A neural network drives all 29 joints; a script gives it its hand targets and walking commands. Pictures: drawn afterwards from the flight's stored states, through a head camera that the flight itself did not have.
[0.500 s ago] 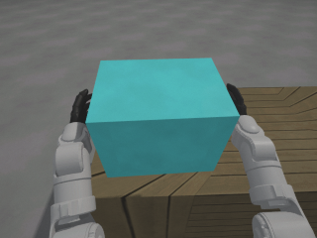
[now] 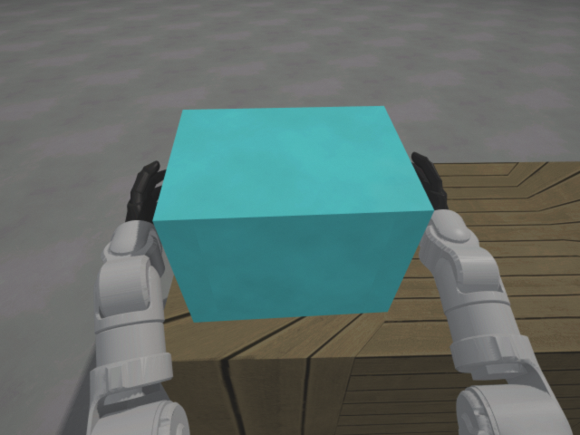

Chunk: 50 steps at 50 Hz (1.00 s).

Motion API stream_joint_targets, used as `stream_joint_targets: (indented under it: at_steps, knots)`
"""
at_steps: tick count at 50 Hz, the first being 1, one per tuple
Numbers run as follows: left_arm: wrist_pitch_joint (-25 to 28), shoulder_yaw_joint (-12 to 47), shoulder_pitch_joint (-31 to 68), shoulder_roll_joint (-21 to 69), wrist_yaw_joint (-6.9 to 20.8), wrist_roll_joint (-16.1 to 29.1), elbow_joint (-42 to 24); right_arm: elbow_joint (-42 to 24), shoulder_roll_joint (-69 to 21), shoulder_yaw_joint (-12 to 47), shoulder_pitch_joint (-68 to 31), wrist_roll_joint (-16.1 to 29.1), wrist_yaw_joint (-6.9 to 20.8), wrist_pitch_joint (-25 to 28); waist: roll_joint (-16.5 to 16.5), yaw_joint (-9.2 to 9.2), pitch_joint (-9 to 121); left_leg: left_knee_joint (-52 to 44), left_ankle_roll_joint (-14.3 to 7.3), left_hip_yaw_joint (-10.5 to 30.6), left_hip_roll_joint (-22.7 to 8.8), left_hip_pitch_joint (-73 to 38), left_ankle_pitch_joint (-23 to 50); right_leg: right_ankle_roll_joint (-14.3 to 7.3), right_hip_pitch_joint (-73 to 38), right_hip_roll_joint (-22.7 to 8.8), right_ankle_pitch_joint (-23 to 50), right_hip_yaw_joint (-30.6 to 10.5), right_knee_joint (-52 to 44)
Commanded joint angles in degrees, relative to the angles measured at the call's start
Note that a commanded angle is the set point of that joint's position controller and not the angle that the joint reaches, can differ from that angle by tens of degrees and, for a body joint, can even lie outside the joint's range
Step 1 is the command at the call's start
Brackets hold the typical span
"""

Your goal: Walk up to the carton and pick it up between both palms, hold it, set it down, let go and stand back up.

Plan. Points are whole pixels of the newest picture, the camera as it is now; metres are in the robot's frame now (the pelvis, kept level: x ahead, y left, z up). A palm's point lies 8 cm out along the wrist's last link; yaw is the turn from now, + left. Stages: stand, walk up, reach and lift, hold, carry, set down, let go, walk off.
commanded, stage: hold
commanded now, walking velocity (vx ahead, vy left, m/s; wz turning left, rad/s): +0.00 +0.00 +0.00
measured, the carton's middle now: (288, 214) +0.39 +0.00 +0.14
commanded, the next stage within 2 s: set down in 1.02 s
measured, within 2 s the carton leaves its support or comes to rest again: neither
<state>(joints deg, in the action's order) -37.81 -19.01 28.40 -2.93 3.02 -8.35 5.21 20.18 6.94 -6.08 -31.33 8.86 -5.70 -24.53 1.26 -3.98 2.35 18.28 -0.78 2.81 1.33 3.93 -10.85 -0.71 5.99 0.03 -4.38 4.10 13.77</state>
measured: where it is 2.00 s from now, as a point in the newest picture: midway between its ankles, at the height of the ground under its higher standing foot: outside the picture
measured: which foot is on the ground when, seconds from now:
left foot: down 0.00-1.00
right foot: down 0.00-1.00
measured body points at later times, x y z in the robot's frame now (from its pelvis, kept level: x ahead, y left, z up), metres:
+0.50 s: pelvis +0.01 +0.00 +0.00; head -0.03 +0.01 +0.45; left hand +0.37 +0.18 +0.17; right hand +0.37 -0.19 +0.17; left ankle -0.01 +0.11 -0.75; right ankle +0.04 -0.11 -0.75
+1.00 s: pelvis +0.00 +0.00 +0.00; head -0.04 +0.01 +0.45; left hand +0.37 +0.19 +0.17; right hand +0.37 -0.19 +0.17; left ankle -0.01 +0.11 -0.75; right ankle +0.04 -0.11 -0.75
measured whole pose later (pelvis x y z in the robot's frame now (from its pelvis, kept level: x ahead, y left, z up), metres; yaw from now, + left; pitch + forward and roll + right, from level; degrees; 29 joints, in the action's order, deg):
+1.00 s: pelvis +0.00 +0.00 +0.00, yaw +0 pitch -3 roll -1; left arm -37.3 -19.3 30.1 -2.9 2.7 -8.3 7.5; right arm 22.0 6.8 -7.1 -32.2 7.9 -5.1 -23.7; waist 0.9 -3.7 2.3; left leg 18.4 -0.9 2.7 1.5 4.4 -10.6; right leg -0.6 6.6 -0.1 -4.3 3.9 14.2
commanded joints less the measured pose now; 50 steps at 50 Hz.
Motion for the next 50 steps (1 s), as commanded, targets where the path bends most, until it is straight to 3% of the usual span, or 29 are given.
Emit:
stream_joint_targets:
  at_steps: [1,8,15,18,21,26,30,34,40,46,50]
  knots:
    - [3.33,30.0,40.81,24.63,8.15,8.76,-9.4,-15.99,-27.24,22.36,-42.11,6.09,9.23,3.66,-3.2,-0.41,20.6,-3.69,3.3,-1.46,1.49,7.14,11.32,-0.09,-17.8,1.99,7.9,-1.33,2.64]
    - [3.07,30.97,40.74,26.27,7.6,9.3,-10.2,-16.3,-27.1,22.22,-42.3,6.52,9.95,4.4,-4.46,-0.62,22.83,-2.98,3.63,-1.18,0.85,4.89,13.11,-0.57,-17.63,2.33,7.23,-1.24,2.69]
    - [3.47,30.69,39.2,26.19,7.49,9.22,-10.21,-17.63,-28.12,23.83,-42.35,7.04,9.73,4.38,-2.26,-0.46,24.24,-1.93,3.4,-1.39,1.33,4.58,16.6,0.01,-19.05,2.3,11.88,-1.62,3.21]
    - [3.32,28.91,38.67,24.96,7.81,8.26,-8.92,-15.67,-26.95,23.27,-41.64,6.39,9.68,3.92,-1.41,-0.05,22.34,-2.72,3.18,-1.41,1.18,5.12,14.75,0.28,-18.86,2.23,10.39,-1.25,2.82]
    - [3.26,29.31,38.95,24.58,7.89,8.55,-10.38,-17.13,-27.88,24.43,-42.04,7.28,9.62,3.99,-1.31,0.53,22.86,-2.47,2.94,-1.3,1.52,5.23,15.81,0.48,-19.65,2.16,12.7,-1.67,3.21]
    - [3.46,30.44,37.85,24.46,7.67,9.1,-12.88,-20.55,-27.88,25.76,-41.06,8.73,8.5,4.11,-1.78,-0.35,25.06,-1.2,3.2,-1.28,1.95,4.74,19.64,1.07,-21.67,2.05,19.02,-2.09,4.04]
    - [3.36,31.21,38.63,24.39,7.51,9.61,-14.35,-20.11,-28.16,25.49,-40.08,8.42,8.37,3.83,-2.37,-0.42,24.04,-1.61,3.35,-1.25,1.77,4.69,17.06,0.53,-20.32,2.06,15.33,-1.88,3.54]
    - [2.95,29.86,38.78,23.38,7.88,8.53,-10.66,-16.14,-26.83,23.32,-39.62,6.67,8.88,3.29,-3.1,-0.46,19.4,-3.04,3.15,-1.58,1.54,6.74,13.28,0.25,-18.56,1.68,10.87,-1.79,3.23]
    - [3.14,29.87,41.45,24.1,7.97,9.09,-9.8,-15.85,-27.06,22.01,-42.57,6.43,9.16,3.67,-3.93,-0.83,21.08,-3.29,3.04,-1.6,1.47,6.85,10.3,0.05,-17.69,1.64,7.18,-1.61,2.63]
    - [4.18,29.48,42.21,24.89,7.76,9.41,-8.28,-15.81,-28.97,22.49,-44.0,5.31,9.78,4.47,-1.3,0.16,22.99,-3.72,2.18,-1.5,1.52,7.51,9.3,0.39,-18.35,1.53,6.56,-1.75,2.68]
    - [4.03,29.1,41.01,25.28,7.68,9.03,-7.4,-16.79,-28.28,23.07,-44.92,6.02,9.7,4.71,-1.81,0.25,24.24,-3.23,2.59,-1.22,1.4,6.98,11.95,0.2,-19.47,1.88,8.64,-1.63,2.81]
